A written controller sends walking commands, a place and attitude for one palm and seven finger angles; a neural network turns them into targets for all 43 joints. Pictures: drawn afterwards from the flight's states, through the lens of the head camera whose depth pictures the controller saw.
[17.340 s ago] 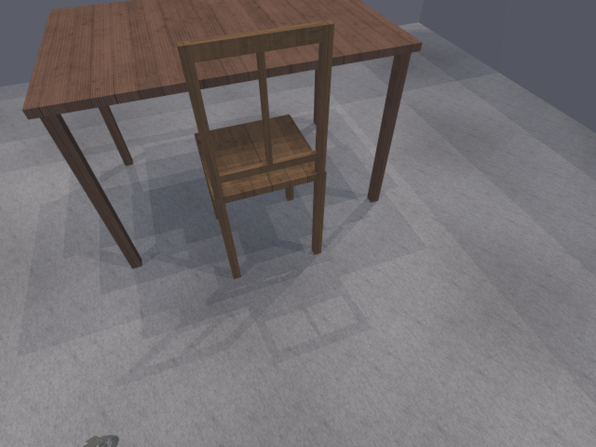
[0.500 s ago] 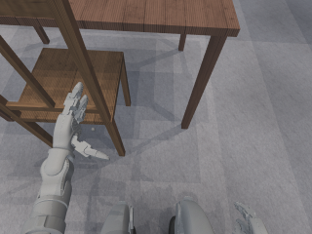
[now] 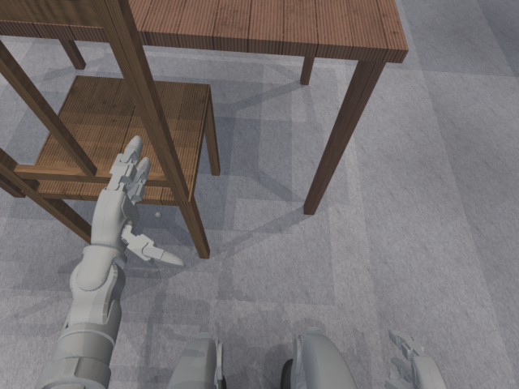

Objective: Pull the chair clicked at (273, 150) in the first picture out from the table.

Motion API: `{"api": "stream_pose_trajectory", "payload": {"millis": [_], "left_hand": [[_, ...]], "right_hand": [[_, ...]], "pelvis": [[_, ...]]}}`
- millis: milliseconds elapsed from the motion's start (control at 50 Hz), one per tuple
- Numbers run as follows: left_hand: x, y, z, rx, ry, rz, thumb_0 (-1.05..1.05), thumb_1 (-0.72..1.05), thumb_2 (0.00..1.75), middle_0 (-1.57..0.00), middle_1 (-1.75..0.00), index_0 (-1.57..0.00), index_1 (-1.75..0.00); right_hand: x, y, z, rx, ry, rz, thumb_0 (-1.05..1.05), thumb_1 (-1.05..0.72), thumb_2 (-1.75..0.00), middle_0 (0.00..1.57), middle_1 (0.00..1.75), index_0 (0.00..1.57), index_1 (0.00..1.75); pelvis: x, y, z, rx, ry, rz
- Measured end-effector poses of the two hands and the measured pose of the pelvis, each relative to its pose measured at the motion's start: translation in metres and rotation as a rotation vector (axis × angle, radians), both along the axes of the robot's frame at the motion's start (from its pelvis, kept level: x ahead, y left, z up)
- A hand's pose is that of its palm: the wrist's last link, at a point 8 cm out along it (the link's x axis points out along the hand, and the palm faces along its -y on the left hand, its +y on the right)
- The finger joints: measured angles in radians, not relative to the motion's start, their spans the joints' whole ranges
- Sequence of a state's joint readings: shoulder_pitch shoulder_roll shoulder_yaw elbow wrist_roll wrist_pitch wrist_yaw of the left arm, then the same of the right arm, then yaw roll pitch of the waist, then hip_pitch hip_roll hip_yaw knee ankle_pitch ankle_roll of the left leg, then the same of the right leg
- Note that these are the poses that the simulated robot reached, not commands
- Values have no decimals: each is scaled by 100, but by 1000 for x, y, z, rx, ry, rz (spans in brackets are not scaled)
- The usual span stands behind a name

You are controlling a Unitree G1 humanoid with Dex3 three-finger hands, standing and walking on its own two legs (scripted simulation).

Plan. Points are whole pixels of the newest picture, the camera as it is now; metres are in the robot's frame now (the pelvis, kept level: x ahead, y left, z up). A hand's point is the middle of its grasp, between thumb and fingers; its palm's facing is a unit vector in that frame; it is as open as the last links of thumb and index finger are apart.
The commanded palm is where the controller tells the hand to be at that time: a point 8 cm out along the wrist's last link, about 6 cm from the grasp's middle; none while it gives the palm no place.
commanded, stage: push the fingers through the gap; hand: left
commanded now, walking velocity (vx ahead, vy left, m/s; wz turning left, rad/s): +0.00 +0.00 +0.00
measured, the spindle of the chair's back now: (47, 115) +0.52 +0.35 +0.05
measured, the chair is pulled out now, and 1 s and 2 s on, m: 0.00 -0.03 -0.03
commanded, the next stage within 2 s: aim the fingers beside a spindle in 0.62 s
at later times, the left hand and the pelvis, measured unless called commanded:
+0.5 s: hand (167, 195) +0.40 +0.15 +0.02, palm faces -0.07 -0.99 -0.07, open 16.9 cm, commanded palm +0.39 +0.20 +0.02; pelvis -0.01 +0.00 +0.00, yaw +1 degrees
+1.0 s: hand (172, 178) +0.43 +0.15 +0.02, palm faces -0.06 -1.00 -0.06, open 16.9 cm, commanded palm +0.40 +0.20 +0.02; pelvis -0.02 -0.01 -0.01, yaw -1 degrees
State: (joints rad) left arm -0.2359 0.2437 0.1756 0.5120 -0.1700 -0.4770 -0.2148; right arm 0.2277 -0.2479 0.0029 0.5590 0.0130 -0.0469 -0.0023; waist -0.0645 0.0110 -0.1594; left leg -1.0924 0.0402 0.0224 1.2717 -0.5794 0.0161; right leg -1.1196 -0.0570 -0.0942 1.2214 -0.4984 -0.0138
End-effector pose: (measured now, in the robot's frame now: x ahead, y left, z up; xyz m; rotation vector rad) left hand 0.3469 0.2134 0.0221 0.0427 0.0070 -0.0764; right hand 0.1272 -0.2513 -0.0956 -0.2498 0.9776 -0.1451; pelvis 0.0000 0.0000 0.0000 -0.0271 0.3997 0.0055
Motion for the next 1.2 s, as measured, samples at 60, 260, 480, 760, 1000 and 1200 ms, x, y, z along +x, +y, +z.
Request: {"api": "stream_pose_trajectory", "payload": {"millis": [60, 260, 480, 760, 1000, 1200], "left_hand": [[0, -1, 0, 1, -1, -1, -2, -50, 30, -6, -8, -6, -8], [17, -9, 3, 9, -18, -5, -2, -50, 30, -6, -8, -6, -8], [29, -9, 4, 23, -25, 3, -2, -50, 30, -10, -11, -6, -8], [59, -13, 5, 19, -21, 1, -2, -50, 30, -16, -14, -6, -8], [62, -12, 3, 16, -15, 13, -2, -50, 30, -14, -13, -6, -8], [53, -6, -1, 16, -4, 18, -2, -50, 30, -8, -9, -6, -8]], "right_hand": [[0, 1, -1, 0, 3, 2, 1, -91, -90, 20, 30, 20, 30], [-4, 1, -5, -1, 17, -3, 1, -91, -90, 21, 30, 20, 30], [-23, -4, -11, -5, 77, -13, 0, -91, -90, 21, 30, 20, 30], [-59, -16, -17, -28, 136, -51, 0, -91, -90, 20, 30, 20, 30], [-84, -16, -16, -14, 194, -96, 0, -91, -90, 20, 30, 20, 30], [-68, -12, -11, -14, 186, -81, 0, -91, -90, 20, 30, 20, 30]], "pelvis": [[1, 1, 0, -1, 0, 2], [-1, 1, -3, -1, 4, 3], [-6, -3, -3, 3, 7, 7], [-18, -7, -9, 1, 18, 7], [-18, -6, -7, 6, 21, -12], [-10, -3, -2, 3, 23, -9]]}}
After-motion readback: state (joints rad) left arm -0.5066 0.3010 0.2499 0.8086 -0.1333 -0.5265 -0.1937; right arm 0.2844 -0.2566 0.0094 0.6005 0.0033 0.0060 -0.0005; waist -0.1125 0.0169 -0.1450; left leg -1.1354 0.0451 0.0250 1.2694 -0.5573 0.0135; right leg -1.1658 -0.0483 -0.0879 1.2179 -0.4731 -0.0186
